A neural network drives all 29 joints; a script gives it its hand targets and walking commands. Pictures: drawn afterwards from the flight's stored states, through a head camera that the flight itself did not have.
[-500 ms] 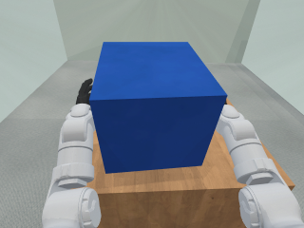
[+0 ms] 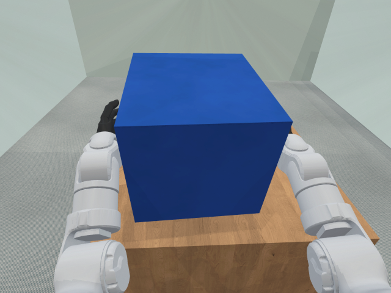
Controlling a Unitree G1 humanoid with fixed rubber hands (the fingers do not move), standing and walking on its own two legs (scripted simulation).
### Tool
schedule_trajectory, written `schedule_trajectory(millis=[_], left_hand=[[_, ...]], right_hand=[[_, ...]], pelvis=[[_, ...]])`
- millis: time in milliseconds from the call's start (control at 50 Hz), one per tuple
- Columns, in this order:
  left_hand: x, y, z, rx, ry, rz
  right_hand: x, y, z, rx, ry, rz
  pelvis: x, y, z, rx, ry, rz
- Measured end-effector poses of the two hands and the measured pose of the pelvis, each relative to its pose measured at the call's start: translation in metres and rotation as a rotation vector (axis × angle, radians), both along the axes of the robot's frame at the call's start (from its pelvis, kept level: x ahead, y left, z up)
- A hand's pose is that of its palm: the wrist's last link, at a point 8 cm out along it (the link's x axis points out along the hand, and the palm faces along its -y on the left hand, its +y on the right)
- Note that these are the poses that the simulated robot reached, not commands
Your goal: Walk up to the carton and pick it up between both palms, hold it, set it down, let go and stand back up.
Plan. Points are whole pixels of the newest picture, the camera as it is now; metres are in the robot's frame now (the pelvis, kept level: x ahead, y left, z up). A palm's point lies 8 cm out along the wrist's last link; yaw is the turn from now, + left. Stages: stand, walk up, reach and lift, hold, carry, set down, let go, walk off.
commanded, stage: hold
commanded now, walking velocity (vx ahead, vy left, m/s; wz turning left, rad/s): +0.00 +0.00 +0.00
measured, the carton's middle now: (193, 129) +0.42 +0.02 +0.20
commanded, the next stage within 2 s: none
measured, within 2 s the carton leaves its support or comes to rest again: neither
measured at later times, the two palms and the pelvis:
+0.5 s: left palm (108, 137) +0.36 +0.20 +0.21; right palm (280, 138) +0.37 -0.16 +0.21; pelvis +0.00 +0.00 +0.00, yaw +0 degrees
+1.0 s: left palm (110, 137) +0.37 +0.19 +0.21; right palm (280, 138) +0.37 -0.16 +0.21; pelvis +0.00 +0.00 +0.00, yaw +0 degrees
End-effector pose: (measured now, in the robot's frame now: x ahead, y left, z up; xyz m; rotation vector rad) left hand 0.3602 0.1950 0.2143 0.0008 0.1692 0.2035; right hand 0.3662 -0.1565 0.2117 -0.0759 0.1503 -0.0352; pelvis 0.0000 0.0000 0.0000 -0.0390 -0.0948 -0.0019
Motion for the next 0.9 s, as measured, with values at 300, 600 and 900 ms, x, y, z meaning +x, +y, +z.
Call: schedule_trajectory(millis=[300, 600, 900], left_hand=[[0.0013, 0.0003, -0.0009, -0.002, 0.004, -0.005], [0.0023, 0.0001, -0.0009, -0.001, 0.004, -0.008], [0.0063, -0.0006, -0.0039, -0.001, 0.013, -0.013]], right_hand=[[0.0009, 0.0003, -0.0007, -0.004, 0.003, -0.003], [0.0015, 0.0001, -0.0010, -0.005, 0.003, -0.006], [0.0051, -0.0007, -0.0040, -0.005, 0.012, -0.009]], pelvis=[[0.0003, 0.0000, 0.0000, 0.000, 0.000, 0.000], [0.0004, 0.0000, 0.0000, 0.000, 0.001, 0.000], [0.0024, -0.0004, 0.0002, 0.000, 0.005, 0.000]])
